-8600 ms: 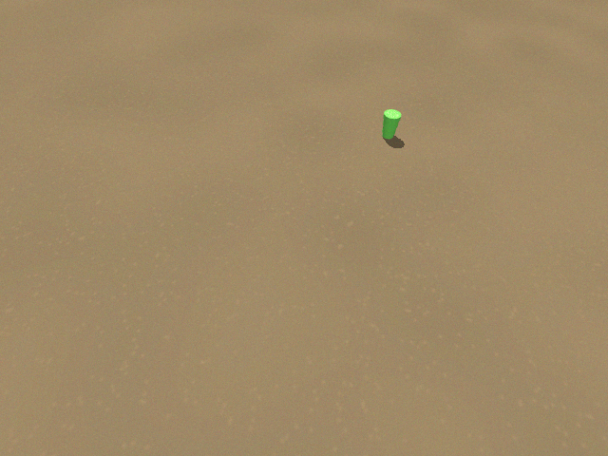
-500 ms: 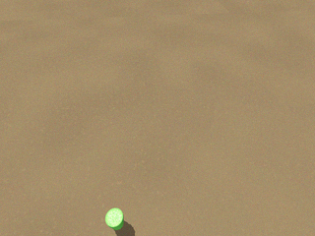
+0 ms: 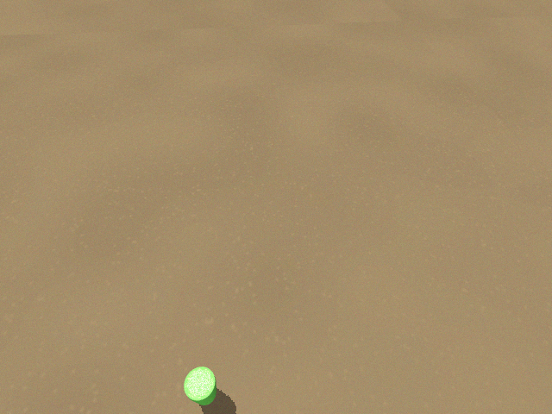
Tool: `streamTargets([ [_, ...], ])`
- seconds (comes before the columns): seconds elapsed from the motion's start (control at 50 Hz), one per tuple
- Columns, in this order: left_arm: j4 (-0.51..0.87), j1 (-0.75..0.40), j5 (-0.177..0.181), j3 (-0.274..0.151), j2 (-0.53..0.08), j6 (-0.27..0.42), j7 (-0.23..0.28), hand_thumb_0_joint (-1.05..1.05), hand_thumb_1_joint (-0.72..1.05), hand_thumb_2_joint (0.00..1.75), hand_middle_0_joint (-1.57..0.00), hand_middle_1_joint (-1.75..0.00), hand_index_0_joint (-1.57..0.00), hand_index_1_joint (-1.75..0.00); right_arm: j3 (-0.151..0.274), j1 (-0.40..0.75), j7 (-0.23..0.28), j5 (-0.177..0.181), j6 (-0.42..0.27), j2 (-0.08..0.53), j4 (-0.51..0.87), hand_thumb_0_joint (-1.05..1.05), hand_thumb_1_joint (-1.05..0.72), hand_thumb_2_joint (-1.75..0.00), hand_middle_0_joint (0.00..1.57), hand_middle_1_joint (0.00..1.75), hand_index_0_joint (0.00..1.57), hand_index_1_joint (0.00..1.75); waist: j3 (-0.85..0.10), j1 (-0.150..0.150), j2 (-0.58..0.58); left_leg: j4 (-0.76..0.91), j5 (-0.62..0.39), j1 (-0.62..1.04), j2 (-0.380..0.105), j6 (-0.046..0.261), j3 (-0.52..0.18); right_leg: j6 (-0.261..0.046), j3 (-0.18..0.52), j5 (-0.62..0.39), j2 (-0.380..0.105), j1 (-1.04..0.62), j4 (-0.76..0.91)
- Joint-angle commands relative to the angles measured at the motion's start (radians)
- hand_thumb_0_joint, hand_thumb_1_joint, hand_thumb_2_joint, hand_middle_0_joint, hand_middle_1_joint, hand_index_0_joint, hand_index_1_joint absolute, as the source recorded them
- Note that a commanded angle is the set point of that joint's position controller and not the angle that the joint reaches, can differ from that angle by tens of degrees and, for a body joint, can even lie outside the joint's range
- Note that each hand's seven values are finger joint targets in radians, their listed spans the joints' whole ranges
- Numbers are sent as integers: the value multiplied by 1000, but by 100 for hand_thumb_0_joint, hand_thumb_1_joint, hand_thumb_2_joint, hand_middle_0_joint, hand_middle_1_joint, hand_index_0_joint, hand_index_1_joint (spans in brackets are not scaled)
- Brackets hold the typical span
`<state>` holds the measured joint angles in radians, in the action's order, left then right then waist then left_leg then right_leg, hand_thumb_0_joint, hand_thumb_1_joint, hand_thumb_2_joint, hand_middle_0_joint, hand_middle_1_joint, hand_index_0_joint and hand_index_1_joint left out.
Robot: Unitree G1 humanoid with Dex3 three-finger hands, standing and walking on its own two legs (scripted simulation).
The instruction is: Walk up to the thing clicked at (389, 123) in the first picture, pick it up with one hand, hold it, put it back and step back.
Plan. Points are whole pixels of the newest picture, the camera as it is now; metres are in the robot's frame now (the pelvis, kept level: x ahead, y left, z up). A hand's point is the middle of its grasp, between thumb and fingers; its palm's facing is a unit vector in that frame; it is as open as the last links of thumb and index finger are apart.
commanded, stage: stand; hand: left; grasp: from the side
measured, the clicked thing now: (203, 389) +0.32 +0.24 -0.71
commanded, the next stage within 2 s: go down in 0.62 s
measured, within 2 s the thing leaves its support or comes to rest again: neither
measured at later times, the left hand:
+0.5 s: hand out of the picture +0.08 +0.25 -0.16, palm faces -0.03 -0.94 -0.35, open 7.4 cm
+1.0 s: hand (120, 410) +0.16 +0.27 -0.17, palm faces +0.05 -0.94 -0.34, open 11.8 cm
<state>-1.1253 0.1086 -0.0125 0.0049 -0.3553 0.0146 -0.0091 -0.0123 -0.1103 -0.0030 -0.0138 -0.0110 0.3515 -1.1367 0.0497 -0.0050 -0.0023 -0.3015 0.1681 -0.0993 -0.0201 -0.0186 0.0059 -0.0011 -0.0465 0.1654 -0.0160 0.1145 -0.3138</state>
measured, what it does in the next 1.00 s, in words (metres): stands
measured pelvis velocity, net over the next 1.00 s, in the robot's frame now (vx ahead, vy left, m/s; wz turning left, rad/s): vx -0.01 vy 0.00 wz -0.01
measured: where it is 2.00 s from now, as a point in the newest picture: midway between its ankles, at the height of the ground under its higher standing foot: outside the picture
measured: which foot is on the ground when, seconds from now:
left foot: down 0.00-1.00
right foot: down 0.00-1.00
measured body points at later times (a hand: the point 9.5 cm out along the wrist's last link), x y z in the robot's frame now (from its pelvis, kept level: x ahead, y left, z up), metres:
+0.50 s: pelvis +0.01 +0.00 +0.00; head +0.02 +0.00 +0.45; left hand +0.08 +0.30 -0.13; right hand +0.08 -0.30 -0.13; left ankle +0.00 +0.13 -0.75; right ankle +0.00 -0.12 -0.75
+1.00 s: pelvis -0.01 +0.00 -0.02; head +0.05 +0.01 +0.42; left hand +0.16 +0.31 -0.14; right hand +0.09 -0.26 -0.15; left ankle +0.00 +0.13 -0.75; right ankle +0.00 -0.12 -0.75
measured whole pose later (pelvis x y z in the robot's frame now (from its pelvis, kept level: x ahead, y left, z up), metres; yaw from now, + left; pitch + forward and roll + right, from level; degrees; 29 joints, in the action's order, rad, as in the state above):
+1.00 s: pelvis -0.01 +0.00 -0.02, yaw -1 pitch +7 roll +0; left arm -1.02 -0.05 -0.07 -0.20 -0.36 0.02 -0.03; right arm 0.01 -0.22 0.03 0.02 -0.05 0.25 -0.79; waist 0.00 0.02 0.02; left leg -0.63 0.30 -0.46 -0.03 -0.01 0.01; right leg 0.00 -0.03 0.28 -0.02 0.47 -0.62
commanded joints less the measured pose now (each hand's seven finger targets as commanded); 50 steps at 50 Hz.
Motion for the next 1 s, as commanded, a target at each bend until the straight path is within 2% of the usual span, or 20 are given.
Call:
streamTargets([
  [0.0,55,-46,5,-38,-212,17,13,0,90,90,-20,-30,-20,-30,41,28,11,2,-21,210,54,0,-90,-90,20,30,20,30,-76,7,-5,44,-123,-12,-118,26,-93,-21,111,-107,-127,-30,47],
  [0.24,53,-37,4,-39,-212,19,16,0,90,90,-20,-30,-20,-30,44,34,11,5,-20,213,57,0,-90,-90,20,30,20,30,-85,5,5,34,-157,17,-123,32,-88,-19,108,-153,-128,-40,48],
  [0.36,54,-37,3,-42,-213,15,17,0,90,90,-20,-30,-20,-30,45,39,13,3,-19,213,61,0,-90,-90,20,30,20,30,-75,3,-9,46,-140,7,-122,27,-91,-21,105,-114,-122,-33,47],
  [0.54,56,-36,5,-40,-211,19,17,0,90,90,-20,-30,-20,-30,45,36,13,4,-19,214,63,0,-90,-90,20,30,20,30,-85,4,-2,37,-159,17,-124,34,-88,-19,111,-148,-127,-38,50],
  [0.68,52,-33,4,-41,-214,18,17,0,90,90,-20,-30,-20,-30,44,29,12,4,-19,210,63,0,-90,-90,20,30,20,30,-72,6,1,47,-127,10,-122,33,-88,-19,110,-118,-125,-33,54],
  [0.7,53,-33,4,-43,-217,18,17,0,82,82,-28,-22,-24,-22,44,29,12,3,-19,209,63,0,-95,-92,21,30,20,30,-73,4,4,45,-124,14,-122,33,-86,-21,112,-117,-126,-33,49],
  [0.72,404,-384,56,-34,-22,108,32,0,74,74,-20,-14,-16,-14,4,22,34,75,-69,37,345,0,-97,-92,20,30,20,30,21,126,-48,-30,27,-122,35,32,45,-9,38,-33,0,198,-4],
  [0.74,328,-445,50,-62,-82,97,36,0,66,66,-12,-6,-8,-6,13,-38,44,74,-68,70,288,0,-97,-92,20,30,20,30,-37,91,8,-46,27,-108,31,37,34,-5,22,-12,-1,142,-12],
  [0.76,158,-288,25,-144,-202,58,45,0,58,58,-4,-2,0,-2,28,-62,49,67,-58,106,276,0,-99,-93,20,30,20,30,-31,71,55,-71,48,-142,35,41,36,-7,10,31,6,150,-24],
  [0.78,96,-201,21,-170,-212,43,34,0,50,50,0,-5,-1,-4,39,-69,46,67,-48,105,298,0,-97,-92,20,30,20,30,-26,35,40,-103,33,-183,33,38,41,-11,7,34,7,157,-54],
  [0.8,127,-243,3,-165,-216,45,24,0,42,42,0,-5,-1,-3,51,-80,49,58,-49,97,320,0,-99,-93,20,30,20,30,-87,33,46,-138,14,-201,35,41,39,-11,12,18,5,164,-83],
  [0.82,177,-316,-11,-196,-270,60,19,0,34,34,0,-5,-2,-4,65,-103,55,55,-57,101,340,0,-99,-93,20,30,20,30,-170,32,44,-161,-8,-191,31,41,33,-7,18,-23,3,152,-118],
  [0.84,145,-247,-31,-218,-272,53,8,0,28,26,0,-6,-2,-4,73,-102,53,47,-65,94,368,0,-98,-92,20,30,20,30,-223,21,15,-192,-35,-217,38,38,30,-9,18,-54,-3,140,-158],
  [0.86,75,-160,-54,-222,-248,39,-5,0,25,22,-1,-5,-2,-4,81,-129,48,37,-64,92,373,0,-98,-92,20,30,20,30,-245,24,33,-241,-38,-264,41,39,27,-8,21,-65,-2,166,-199],
  [0.88,74,-106,-66,-241,-235,33,-14,0,21,21,-1,-7,-3,-5,91,-145,41,32,-66,89,388,0,-97,-92,20,30,20,30,-266,-4,30,-269,-57,-293,43,36,23,-14,19,-74,2,178,-235],
  [0.9,111,-62,-71,-272,-249,29,-14,0,16,19,-2,-6,-3,-5,98,-146,39,31,-67,85,408,0,-97,-92,20,30,20,30,-312,-27,-22,-282,-84,-292,46,29,26,-19,23,-96,4,168,-258],
  [0.92,151,-72,-67,-274,-237,22,-12,0,11,18,-3,-7,-4,-5,100,-140,38,33,-67,86,441,0,-96,-92,20,30,20,30,-332,-24,-47,-287,-86,-282,45,24,24,-23,20,-87,9,178,-271],
  [0.98,201,-109,-60,-280,-216,-12,-6,0,-5,14,-3,-7,-5,-6,93,-110,34,35,-69,70,492,0,-93,-91,20,30,20,30,-262,-18,-44,-327,-23,-376,36,18,10,-25,11,-3,16,269,-301],
])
